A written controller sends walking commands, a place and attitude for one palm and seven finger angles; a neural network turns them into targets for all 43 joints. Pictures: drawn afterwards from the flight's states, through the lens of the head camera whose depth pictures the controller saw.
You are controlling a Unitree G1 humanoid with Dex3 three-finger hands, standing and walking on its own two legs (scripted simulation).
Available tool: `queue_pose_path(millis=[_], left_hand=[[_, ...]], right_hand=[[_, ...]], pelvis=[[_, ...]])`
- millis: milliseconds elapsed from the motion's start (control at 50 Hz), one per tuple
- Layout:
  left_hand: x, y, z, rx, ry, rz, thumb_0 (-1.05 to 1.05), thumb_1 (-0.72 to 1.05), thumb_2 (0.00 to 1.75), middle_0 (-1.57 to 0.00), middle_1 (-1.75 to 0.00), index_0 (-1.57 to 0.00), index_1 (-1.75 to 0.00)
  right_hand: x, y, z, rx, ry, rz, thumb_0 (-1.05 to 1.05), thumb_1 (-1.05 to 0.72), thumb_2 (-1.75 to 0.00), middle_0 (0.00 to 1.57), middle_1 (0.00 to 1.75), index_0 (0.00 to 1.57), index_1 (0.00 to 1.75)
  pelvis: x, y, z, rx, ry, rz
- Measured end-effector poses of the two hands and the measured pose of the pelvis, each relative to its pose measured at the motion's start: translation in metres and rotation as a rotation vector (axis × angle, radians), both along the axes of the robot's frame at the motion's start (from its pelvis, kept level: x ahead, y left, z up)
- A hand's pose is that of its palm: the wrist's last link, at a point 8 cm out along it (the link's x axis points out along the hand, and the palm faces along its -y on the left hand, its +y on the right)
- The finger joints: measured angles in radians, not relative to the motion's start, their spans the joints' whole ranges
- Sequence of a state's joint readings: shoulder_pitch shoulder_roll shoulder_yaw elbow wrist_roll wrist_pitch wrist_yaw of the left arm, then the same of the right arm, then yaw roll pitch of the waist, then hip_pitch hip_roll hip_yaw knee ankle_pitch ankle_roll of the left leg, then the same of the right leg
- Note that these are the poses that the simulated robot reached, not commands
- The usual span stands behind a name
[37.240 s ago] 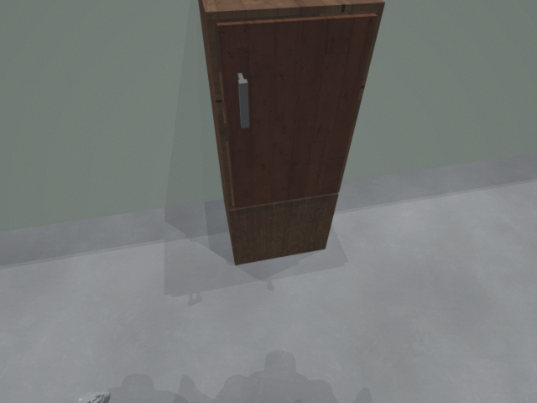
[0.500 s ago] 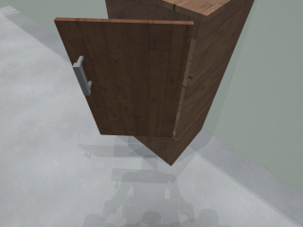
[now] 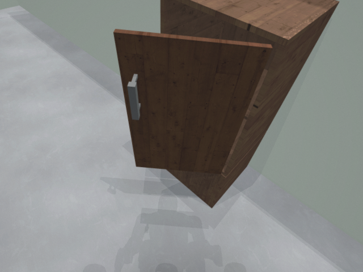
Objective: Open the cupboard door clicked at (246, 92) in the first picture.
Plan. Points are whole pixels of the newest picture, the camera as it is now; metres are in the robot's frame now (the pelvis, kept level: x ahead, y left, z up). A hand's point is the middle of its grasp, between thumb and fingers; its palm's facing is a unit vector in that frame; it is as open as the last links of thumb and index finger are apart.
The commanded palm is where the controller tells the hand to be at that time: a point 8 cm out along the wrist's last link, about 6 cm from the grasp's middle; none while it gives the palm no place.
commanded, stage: come to a stop and stand still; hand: left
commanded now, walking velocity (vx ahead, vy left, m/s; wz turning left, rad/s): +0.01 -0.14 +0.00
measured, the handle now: (135, 97) +0.54 +0.18 +0.06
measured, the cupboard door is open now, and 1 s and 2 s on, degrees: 39 39 39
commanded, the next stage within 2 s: look again from close up in 0.68 s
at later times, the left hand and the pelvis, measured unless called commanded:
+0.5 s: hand out of the picture +0.00 +0.13 -0.18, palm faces +0.05 -0.99 -0.15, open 7.3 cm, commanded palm none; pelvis +0.00 -0.03 +0.00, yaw +0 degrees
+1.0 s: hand out of the picture -0.02 +0.15 -0.17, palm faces +0.01 -0.98 -0.20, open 7.4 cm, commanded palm none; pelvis -0.01 -0.01 +0.00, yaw -1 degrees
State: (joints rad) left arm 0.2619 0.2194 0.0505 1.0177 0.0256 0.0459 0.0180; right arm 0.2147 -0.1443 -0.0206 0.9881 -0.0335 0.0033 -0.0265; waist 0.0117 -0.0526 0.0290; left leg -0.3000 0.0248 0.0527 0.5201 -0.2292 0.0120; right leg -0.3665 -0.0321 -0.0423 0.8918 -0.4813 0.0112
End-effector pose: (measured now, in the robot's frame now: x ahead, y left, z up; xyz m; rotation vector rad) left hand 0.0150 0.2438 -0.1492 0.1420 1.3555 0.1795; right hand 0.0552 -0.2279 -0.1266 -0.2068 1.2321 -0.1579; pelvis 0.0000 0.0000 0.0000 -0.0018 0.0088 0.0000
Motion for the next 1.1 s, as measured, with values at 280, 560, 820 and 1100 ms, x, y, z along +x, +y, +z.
queue_pose_path(millis=[280,560,820,1100], left_hand=[[0.008,-0.04,0.016,0.016,-0.056,-0.043,0.01,0.93,0.9,-0.2,-0.29,-0.2,-0.3],[-0.031,-0.067,-0.001,-0.075,0.068,0.018,0.01,0.93,0.9,-0.2,-0.29,-0.2,-0.3],[-0.048,-0.073,0.009,-0.051,0.091,0.012,0.01,0.91,0.9,-0.2,-0.29,-0.2,-0.3],[-0.022,-0.032,0.012,0.006,0.0,-0.039,0.01,0.91,0.9,-0.2,-0.29,-0.2,-0.3]], right_hand=[[-0.074,-0.027,-0.019,0.052,0.176,-0.09,0.01,-0.91,-0.9,0.2,0.3,0.2,0.3],[-0.068,-0.01,-0.01,0.043,0.196,-0.063,0.02,-0.93,-0.9,0.2,0.3,0.2,0.3],[-0.067,-0.01,-0.016,0.068,0.191,-0.051,0.02,-0.94,-0.9,0.2,0.3,0.2,0.3],[-0.078,0.014,-0.023,0.102,0.137,-0.064,0.02,-0.93,-0.9,0.19,0.3,0.2,0.3]], pelvis=[[-0.008,-0.025,0.002,0.004,-0.003,-0.001],[0.002,-0.029,0.005,0.002,-0.015,-0.006],[-0.001,-0.026,0.007,-0.001,-0.012,-0.005],[-0.007,-0.006,0.002,0.001,-0.025,-0.014]])
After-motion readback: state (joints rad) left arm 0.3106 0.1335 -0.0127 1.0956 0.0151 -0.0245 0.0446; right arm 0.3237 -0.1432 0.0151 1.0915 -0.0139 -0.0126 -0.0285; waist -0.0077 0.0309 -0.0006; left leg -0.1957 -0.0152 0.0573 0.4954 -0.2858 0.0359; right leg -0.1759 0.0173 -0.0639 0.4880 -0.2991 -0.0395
